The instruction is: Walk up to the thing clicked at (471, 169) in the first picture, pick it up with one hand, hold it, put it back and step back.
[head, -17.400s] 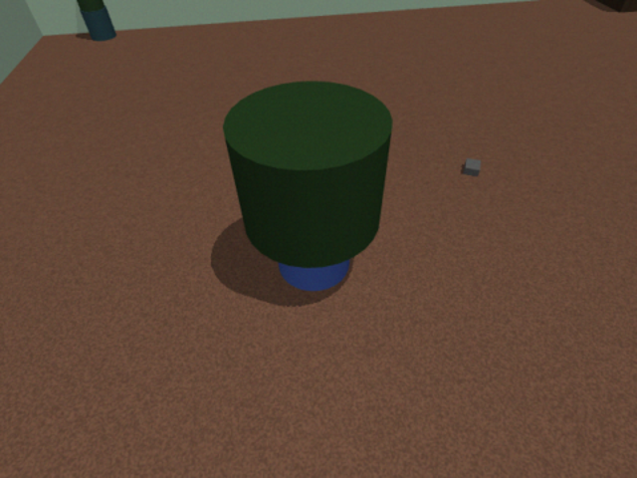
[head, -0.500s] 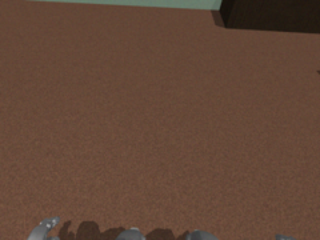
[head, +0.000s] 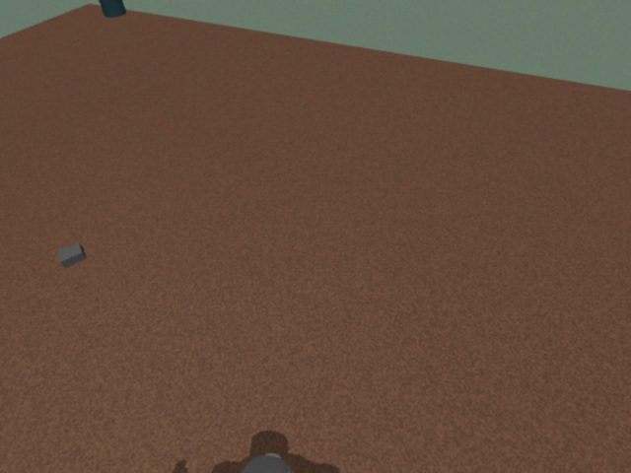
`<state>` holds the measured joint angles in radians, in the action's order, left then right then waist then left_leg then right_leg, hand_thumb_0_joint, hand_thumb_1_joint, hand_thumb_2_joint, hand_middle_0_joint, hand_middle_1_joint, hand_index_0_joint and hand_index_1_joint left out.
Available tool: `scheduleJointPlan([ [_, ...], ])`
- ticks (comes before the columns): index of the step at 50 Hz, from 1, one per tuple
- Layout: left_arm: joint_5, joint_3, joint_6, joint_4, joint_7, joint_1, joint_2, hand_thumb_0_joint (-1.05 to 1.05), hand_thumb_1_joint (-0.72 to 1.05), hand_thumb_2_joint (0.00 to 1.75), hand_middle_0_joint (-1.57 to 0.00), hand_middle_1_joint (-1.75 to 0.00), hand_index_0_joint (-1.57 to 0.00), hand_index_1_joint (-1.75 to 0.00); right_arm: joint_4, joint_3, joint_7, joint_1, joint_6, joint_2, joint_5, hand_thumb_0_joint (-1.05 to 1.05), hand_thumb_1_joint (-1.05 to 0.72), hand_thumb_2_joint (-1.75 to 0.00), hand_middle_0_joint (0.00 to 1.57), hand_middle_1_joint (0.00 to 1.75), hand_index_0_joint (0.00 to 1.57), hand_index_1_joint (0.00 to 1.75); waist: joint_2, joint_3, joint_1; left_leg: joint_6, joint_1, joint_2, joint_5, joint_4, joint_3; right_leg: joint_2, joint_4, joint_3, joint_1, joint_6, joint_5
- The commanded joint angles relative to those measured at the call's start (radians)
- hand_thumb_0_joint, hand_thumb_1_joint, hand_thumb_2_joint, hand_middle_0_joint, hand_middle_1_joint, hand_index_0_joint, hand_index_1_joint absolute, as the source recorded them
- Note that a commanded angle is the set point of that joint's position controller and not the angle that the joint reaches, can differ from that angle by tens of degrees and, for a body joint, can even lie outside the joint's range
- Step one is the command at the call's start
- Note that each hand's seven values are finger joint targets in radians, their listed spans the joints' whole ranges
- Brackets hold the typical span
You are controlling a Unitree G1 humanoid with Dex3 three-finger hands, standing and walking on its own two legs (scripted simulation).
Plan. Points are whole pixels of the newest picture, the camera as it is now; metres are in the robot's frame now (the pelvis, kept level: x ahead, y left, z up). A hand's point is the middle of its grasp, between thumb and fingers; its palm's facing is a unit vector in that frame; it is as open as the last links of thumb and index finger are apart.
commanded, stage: walk up
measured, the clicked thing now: (72, 255) +1.03 +1.20 -0.76
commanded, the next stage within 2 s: none
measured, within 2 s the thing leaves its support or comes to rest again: neither
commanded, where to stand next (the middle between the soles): +0.15 +0.02 m, yaw +42 degrees
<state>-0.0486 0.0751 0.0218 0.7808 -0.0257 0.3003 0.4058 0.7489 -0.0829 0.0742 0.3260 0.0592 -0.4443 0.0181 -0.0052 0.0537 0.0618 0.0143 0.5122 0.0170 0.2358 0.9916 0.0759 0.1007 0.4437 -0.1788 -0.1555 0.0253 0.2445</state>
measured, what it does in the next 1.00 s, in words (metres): steps on the spot, turning left: left foot, then right foot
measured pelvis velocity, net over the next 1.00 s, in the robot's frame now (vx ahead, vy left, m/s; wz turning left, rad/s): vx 0.07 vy -0.04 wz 0.64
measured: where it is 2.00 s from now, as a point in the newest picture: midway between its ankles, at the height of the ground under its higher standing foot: outside the picture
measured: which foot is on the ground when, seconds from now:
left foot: up 0.00-0.18, down 0.20-0.64, up 0.66-0.98, down 1.00-1.00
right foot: down 0.00-0.20, up 0.22-0.60, down 0.62-1.00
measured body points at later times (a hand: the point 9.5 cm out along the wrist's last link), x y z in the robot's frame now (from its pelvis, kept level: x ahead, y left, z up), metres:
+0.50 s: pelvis +0.07 +0.02 -0.02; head +0.09 +0.08 +0.42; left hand +0.06 +0.35 -0.16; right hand +0.23 -0.26 -0.10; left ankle +0.03 +0.14 -0.75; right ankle +0.23 -0.12 -0.69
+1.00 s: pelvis +0.07 -0.04 -0.04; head +0.08 -0.02 +0.41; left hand -0.05 +0.29 -0.14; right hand +0.32 -0.27 -0.14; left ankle +0.02 +0.06 -0.75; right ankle +0.22 -0.09 -0.75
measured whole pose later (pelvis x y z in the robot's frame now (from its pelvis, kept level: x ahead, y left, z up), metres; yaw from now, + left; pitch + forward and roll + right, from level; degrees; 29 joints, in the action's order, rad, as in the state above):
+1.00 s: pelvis +0.07 -0.04 -0.04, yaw +37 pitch -3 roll +1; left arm -0.03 0.07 -0.04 0.79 -0.03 0.18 0.44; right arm 0.85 -0.04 0.00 0.31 0.00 -0.43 0.02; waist -0.03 0.10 0.04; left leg -0.01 0.33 -0.02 0.41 0.76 -0.04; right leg 0.17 0.74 -0.18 -0.43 0.02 0.25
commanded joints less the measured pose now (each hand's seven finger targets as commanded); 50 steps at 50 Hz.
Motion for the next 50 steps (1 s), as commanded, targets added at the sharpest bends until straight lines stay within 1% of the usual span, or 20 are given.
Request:
scheduleJointPlan([
  [1,-0.007,0.092,0.007,-0.115,-0.027,-0.029,0.284,0.0,0.9,0.9,-0.2,-0.3,-0.2,-0.3,-0.075,-0.062,-0.018,-0.065,-0.064,-0.188,0.004,0.0,-0.9,-0.9,0.2,0.3,0.2,0.3,-0.226,0.055,0.034,0.034,0.093,0.015,0.053,-0.111,-0.133,0.15,-0.219,0.147,0.017,0.108,0.397],
  [5,-0.009,0.099,-0.016,-0.12,-0.053,0.002,0.316,0.0,0.9,0.9,-0.2,-0.3,-0.2,-0.3,-0.059,-0.058,-0.038,-0.062,-0.095,-0.17,-0.006,0.0,-0.9,-0.9,0.2,0.3,0.2,0.3,-0.208,0.028,0.049,0.015,-0.05,0.015,0.119,-0.249,-0.191,0.208,-0.148,0.115,-0.015,0.142,0.342],
  [8,0.004,0.081,-0.032,-0.151,-0.056,-0.079,0.276,0.0,0.9,0.9,-0.2,-0.3,-0.2,-0.3,0.008,-0.068,-0.063,0.131,-0.119,-0.166,-0.021,0.0,-0.9,-0.9,0.2,0.3,0.2,0.3,-0.058,-0.042,-0.078,-0.025,-0.347,0.003,0.031,-0.509,-0.158,0.206,0.112,0.026,-0.135,0.109,0.335],
  [9,0.009,0.052,-0.039,-0.16,-0.052,-0.036,0.199,0.0,0.9,0.9,-0.2,-0.3,-0.2,-0.3,0.04,-0.086,-0.084,0.214,-0.131,-0.217,-0.017,0.0,-0.9,-0.9,0.2,0.3,0.2,0.3,0.133,-0.093,-0.119,-0.055,-0.553,-0.023,0.135,-0.596,-0.075,0.132,0.379,-0.027,-0.285,0.068,0.299],
  [10,0.013,0.018,-0.039,-0.163,-0.053,0.028,0.105,0.0,0.9,0.9,-0.2,-0.3,-0.2,-0.3,0.012,-0.1,-0.106,0.217,-0.136,-0.293,-0.008,0.0,-0.9,-0.9,0.2,0.3,0.2,0.3,0.302,-0.052,-0.114,-0.105,-0.637,0.151,0.34,-0.712,0.304,0.017,0.648,-0.015,-0.542,0.004,0.335],
  [11,0.009,0.014,-0.042,-0.159,-0.057,0.042,0.116,0.0,0.9,0.9,-0.2,-0.3,-0.2,-0.3,-0.037,-0.099,-0.122,0.157,-0.145,-0.332,0.003,0.0,-0.9,-0.9,0.2,0.3,0.2,0.3,0.231,-0.025,-0.075,-0.176,-0.607,0.341,0.207,-0.709,0.629,-0.024,0.737,0.094,-0.68,-0.034,0.287],
  [12,0.012,0.038,-0.038,-0.167,-0.048,-0.015,0.22,0.0,0.9,0.9,-0.2,-0.3,-0.2,-0.3,-0.039,-0.097,-0.12,0.155,-0.141,-0.358,-0.025,0.0,-0.9,-0.9,0.2,0.3,0.2,0.3,0.199,-0.012,-0.107,-0.3,-0.532,0.412,0.121,-0.71,0.694,0.03,0.732,0.183,-0.646,-0.028,0.278],
  [16,0.023,0.053,-0.038,-0.115,-0.035,0.018,0.238,0.0,0.9,0.9,-0.2,-0.3,-0.2,-0.3,-0.037,-0.044,-0.137,0.116,-0.153,-0.227,-0.03,0.0,-0.9,-0.9,0.2,0.3,0.2,0.3,0.137,-0.003,-0.056,-0.193,-0.475,0.182,-0.295,-0.571,0.258,0.07,0.654,0.245,-0.548,-0.022,0.119],
  [21,0.041,0.043,-0.05,-0.105,-0.018,-0.026,0.194,0.0,0.9,0.9,-0.2,-0.3,-0.2,-0.3,-0.065,-0.033,-0.137,0.072,-0.165,-0.221,-0.016,0.0,-0.9,-0.9,0.2,0.3,0.2,0.3,0.182,0.026,-0.034,-0.186,-0.227,0.114,-0.725,-0.52,0.158,0.011,0.591,0.168,-0.366,-0.027,0.026],
  [24,0.059,0.034,-0.042,-0.111,-0.003,-0.067,0.173,0.0,0.9,0.9,-0.2,-0.3,-0.2,-0.3,-0.084,-0.04,-0.14,0.063,-0.154,-0.228,0.001,0.0,-0.9,-0.9,0.2,0.3,0.2,0.3,0.203,0.021,-0.055,-0.192,-0.194,0.078,-0.808,-0.444,0.153,-0.016,0.476,0.139,-0.319,-0.009,0.021],
  [27,0.062,0.035,-0.034,-0.109,0.007,-0.116,0.174,0.0,0.9,0.9,-0.2,-0.3,-0.2,-0.3,-0.102,-0.045,-0.139,0.069,-0.129,-0.23,0.002,0.0,-0.9,-0.9,0.2,0.3,0.2,0.3,0.193,-0.054,-0.078,-0.182,-0.21,0.054,-0.742,-0.36,0.2,-0.057,0.373,0.125,-0.246,0.005,0.036],
  [30,0.055,0.041,-0.02,-0.068,0.016,-0.023,0.174,0.0,0.9,0.9,-0.2,-0.3,-0.2,-0.3,-0.12,-0.035,-0.142,0.009,-0.106,-0.202,-0.018,0.0,-0.9,-0.9,0.2,0.3,0.2,0.3,0.099,-0.126,0.003,-0.122,-0.134,0.007,-0.499,-0.198,0.198,-0.06,0.127,0.171,-0.018,0.048,-0.155],
  [31,0.042,0.056,-0.012,-0.06,0.019,0.017,0.225,0.0,0.9,0.9,-0.2,-0.3,-0.2,-0.3,-0.121,-0.016,-0.143,0.039,-0.103,-0.144,-0.03,0.0,-0.9,-0.9,0.2,0.3,0.2,0.3,-0.068,-0.199,0.018,-0.082,-0.068,-0.058,-0.291,-0.034,0.139,0.057,0.078,0.295,0.104,0.078,-0.339],
  [32,0.034,0.066,-0.01,-0.075,0.022,0.016,0.272,0.0,0.9,0.9,-0.2,-0.3,-0.2,-0.3,-0.128,0.002,-0.146,0.079,-0.099,-0.095,-0.032,0.0,-0.9,-0.9,0.2,0.3,0.2,0.3,-0.258,-0.233,0.013,-0.051,0.112,-0.139,0.247,0.113,0.037,0.3,0.032,0.505,0.237,0.133,-0.462],
  [33,0.032,0.081,-0.022,-0.105,0.018,-0.084,0.313,0.0,0.9,0.9,-0.2,-0.3,-0.2,-0.3,-0.101,-0.017,-0.162,0.153,-0.088,-0.143,-0.021,0.0,-0.9,-0.9,0.2,0.3,0.2,0.3,-0.306,-0.255,-0.027,-0.041,0.102,-0.085,0.442,0.25,0.004,0.414,-0.003,0.629,0.16,0.242,-0.332],
  [34,0.03,0.081,-0.026,-0.115,0.02,-0.164,0.308,0.0,0.9,0.9,-0.2,-0.3,-0.2,-0.3,-0.078,-0.032,-0.168,0.14,-0.086,-0.19,-0.013,0.0,-0.9,-0.9,0.2,0.3,0.2,0.3,-0.311,-0.218,-0.037,-0.032,0.111,-0.045,0.435,0.304,0.005,0.434,-0.057,0.709,0.088,0.286,-0.137],
  [37,0.019,0.055,-0.031,-0.093,0.024,-0.171,0.233,0.0,0.9,0.9,-0.2,-0.3,-0.2,-0.3,-0.038,-0.045,-0.129,0.063,-0.081,-0.207,-0.009,0.0,-0.9,-0.9,0.2,0.3,0.2,0.3,-0.232,-0.051,-0.029,-0.021,0.045,-0.046,0.258,0.248,-0.015,0.214,-0.037,0.388,-0.145,0.19,0.11],
  [39,0.016,0.065,-0.031,-0.077,0.024,-0.178,0.242,0.0,0.9,0.9,-0.2,-0.3,-0.2,-0.3,-0.017,-0.037,-0.105,0.078,-0.069,-0.181,-0.001,0.0,-0.9,-0.9,0.2,0.3,0.2,0.3,-0.264,-0.035,-0.025,-0.015,0.04,-0.05,0.195,0.176,-0.03,0.16,-0.054,0.316,-0.157,0.156,0.272],
  [46,0.014,0.073,-0.035,-0.081,0.008,-0.164,0.28,0.0,0.9,0.9,-0.2,-0.3,-0.2,-0.3,0.04,-0.026,-0.085,0.043,-0.077,-0.173,0.0,0.0,-0.9,-0.9,0.2,0.3,0.2,0.3,-0.253,-0.053,-0.012,-0.003,-0.102,-0.047,0.269,-0.158,-0.136,0.246,-0.08,0.31,-0.171,0.178,0.356],
  [50,0.025,0.043,-0.053,-0.055,0.005,-0.144,0.232,0.0,0.9,0.9,-0.2,-0.3,-0.2,-0.3,0.096,-0.043,-0.085,0.099,-0.088,-0.191,0.004,0.0,-0.9,-0.9,0.2,0.3,0.2,0.3,-0.01,-0.071,-0.075,-0.063,-0.366,-0.05,0.183,-0.415,-0.05,0.207,0.16,0.189,-0.389,0.064,0.501],
])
